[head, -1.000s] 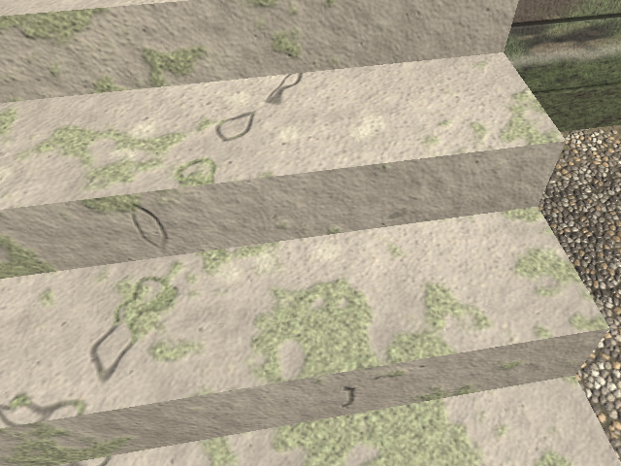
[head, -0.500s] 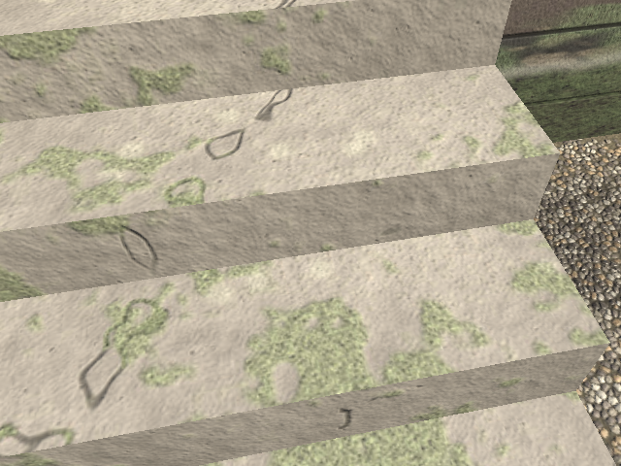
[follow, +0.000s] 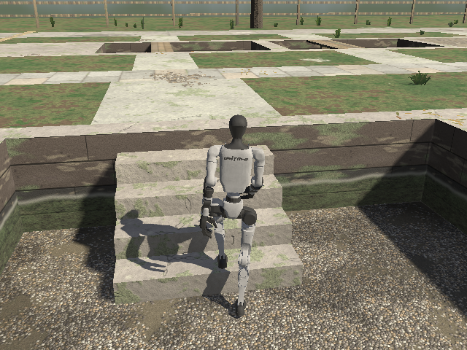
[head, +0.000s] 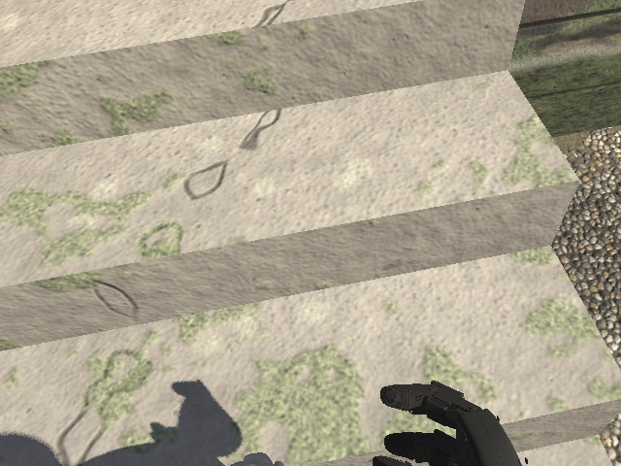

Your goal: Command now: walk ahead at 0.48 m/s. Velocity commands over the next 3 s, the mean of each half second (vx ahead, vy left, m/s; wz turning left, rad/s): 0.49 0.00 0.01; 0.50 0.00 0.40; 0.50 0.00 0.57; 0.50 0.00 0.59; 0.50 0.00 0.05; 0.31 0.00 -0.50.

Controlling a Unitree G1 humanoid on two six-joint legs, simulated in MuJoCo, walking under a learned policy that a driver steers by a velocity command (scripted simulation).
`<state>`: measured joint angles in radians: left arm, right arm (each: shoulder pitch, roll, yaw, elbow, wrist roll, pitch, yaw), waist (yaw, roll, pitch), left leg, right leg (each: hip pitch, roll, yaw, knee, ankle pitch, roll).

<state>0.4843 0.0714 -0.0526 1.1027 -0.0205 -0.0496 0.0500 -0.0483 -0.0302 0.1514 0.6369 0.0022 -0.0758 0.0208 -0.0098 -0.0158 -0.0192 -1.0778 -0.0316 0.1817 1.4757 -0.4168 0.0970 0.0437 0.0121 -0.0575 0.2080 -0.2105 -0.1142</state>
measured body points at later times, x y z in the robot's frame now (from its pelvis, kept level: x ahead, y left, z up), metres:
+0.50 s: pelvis +0.26 -0.08 +0.16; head +0.28 -0.08 +0.61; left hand +0.51 +0.06 +0.08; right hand +0.08 -0.23 +0.02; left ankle +0.12 +0.07 -0.58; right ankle +0.44 -0.22 -0.32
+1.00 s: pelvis +0.54 -0.14 +0.34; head +0.54 -0.16 +0.79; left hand +0.37 +0.01 +0.19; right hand +0.76 -0.29 +0.22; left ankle +0.61 +0.01 -0.05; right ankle +0.47 -0.26 -0.40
